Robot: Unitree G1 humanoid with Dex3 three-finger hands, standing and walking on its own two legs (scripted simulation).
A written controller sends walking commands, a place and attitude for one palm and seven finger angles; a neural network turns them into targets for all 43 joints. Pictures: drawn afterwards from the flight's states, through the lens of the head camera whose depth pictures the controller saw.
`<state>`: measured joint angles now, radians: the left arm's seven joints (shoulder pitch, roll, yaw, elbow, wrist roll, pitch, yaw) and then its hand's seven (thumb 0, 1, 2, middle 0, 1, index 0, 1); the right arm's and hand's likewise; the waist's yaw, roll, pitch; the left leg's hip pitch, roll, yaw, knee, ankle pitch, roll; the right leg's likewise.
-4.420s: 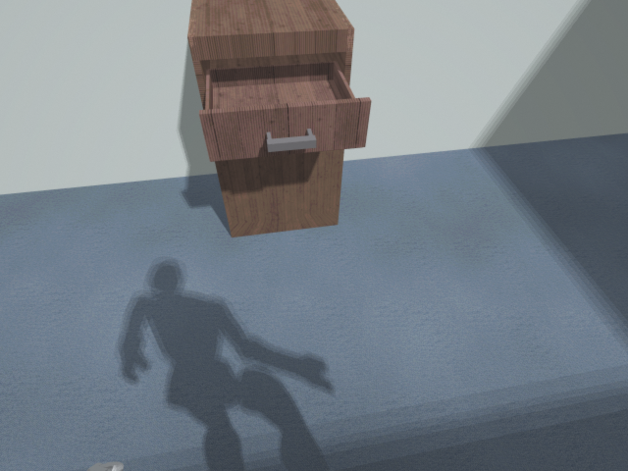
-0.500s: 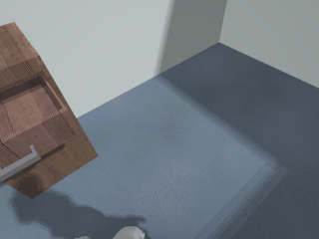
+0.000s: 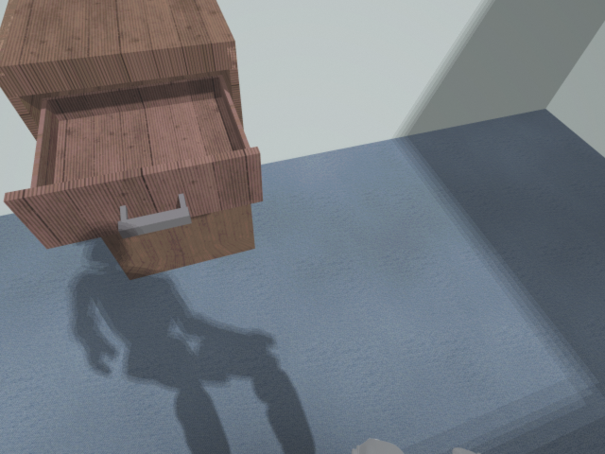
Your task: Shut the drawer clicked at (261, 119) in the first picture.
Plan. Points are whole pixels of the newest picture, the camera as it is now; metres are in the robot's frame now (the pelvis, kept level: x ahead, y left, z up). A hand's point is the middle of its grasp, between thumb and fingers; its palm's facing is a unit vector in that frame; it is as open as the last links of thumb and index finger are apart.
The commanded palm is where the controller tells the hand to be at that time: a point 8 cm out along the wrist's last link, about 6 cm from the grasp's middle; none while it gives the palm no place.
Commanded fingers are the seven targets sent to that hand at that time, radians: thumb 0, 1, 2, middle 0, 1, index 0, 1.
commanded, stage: turn to face it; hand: left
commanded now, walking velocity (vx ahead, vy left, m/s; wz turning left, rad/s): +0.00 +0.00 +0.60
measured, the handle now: (154, 213) +0.50 +0.32 -0.08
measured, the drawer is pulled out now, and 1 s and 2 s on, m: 0.30 0.30 0.30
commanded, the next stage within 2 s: take the last steps up to it in 0.50 s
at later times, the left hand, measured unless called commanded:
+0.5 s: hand out of the picture -0.01 +0.16 -0.15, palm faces +0.30 -0.92 -0.25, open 7.4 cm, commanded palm none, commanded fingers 0.00 0.90 0.90 -0.20 -0.30 -0.20 -0.30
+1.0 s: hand out of the picture -0.07 +0.18 -0.17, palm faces +0.35 -0.92 -0.15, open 7.4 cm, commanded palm none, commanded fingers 0.00 0.90 0.90 -0.20 -0.30 -0.20 -0.30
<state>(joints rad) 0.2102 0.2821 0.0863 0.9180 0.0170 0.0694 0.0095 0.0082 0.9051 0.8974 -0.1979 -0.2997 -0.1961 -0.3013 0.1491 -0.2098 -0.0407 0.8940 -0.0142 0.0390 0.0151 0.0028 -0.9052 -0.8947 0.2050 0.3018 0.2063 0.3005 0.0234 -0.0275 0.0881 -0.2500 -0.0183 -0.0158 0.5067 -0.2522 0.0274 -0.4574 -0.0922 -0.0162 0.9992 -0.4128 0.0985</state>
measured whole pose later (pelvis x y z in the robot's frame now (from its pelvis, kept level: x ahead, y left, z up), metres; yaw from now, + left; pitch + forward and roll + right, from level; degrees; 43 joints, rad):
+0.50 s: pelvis -0.02 -0.04 +0.00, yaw +16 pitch -2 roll +2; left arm 0.24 0.17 0.03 0.92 0.03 0.01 0.02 0.00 0.90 0.90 -0.20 -0.30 -0.20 -0.30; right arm 0.17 -0.25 -0.07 0.97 -0.01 0.08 0.02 0.01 -0.91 -0.90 0.20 0.30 0.20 0.30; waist 0.01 0.00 0.08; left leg -0.36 0.03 0.02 0.91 -0.46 -0.07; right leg -0.19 -0.11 -0.17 0.50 -0.27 -0.01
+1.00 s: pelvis -0.02 +0.00 +0.01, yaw +18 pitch -2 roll +0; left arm 0.29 0.22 0.05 1.10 0.03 0.05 -0.02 0.01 0.91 0.90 -0.20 -0.30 -0.20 -0.30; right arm 0.35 -0.15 -0.03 1.06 -0.02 -0.03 -0.02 0.00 -0.93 -0.89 0.21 0.30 0.21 0.30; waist 0.00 -0.06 0.02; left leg -0.03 -0.01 0.08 0.29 -0.22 0.04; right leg -0.46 -0.10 -0.04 0.93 -0.25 0.06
